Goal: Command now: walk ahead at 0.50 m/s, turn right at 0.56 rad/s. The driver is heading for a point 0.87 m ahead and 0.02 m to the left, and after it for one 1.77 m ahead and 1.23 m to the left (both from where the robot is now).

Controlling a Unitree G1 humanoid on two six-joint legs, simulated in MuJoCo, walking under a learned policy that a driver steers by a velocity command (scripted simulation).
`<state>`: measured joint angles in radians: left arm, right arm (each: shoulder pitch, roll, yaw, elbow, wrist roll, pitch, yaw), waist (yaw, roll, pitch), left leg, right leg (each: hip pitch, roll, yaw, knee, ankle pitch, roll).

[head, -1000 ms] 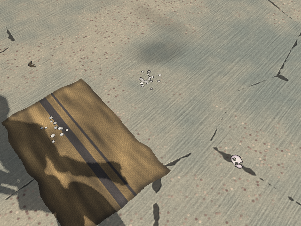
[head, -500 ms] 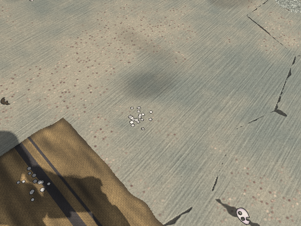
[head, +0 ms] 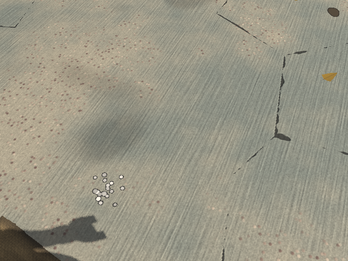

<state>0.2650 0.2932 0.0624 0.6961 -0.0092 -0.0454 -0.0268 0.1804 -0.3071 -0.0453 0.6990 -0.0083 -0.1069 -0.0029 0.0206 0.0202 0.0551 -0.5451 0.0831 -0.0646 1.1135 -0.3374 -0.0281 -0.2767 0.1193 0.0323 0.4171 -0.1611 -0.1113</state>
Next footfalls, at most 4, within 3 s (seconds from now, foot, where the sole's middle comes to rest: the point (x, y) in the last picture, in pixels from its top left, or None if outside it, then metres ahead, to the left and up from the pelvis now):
0.28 left None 0.35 0.14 -0.78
0.78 right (234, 236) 0.55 -0.17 -0.78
1.32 left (181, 164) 0.86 0.03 -0.78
1.76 right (214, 126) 1.08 -0.12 -0.78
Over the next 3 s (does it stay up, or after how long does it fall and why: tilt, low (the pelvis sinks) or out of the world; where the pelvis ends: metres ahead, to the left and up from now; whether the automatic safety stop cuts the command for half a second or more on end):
stays up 0.94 0.01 0.00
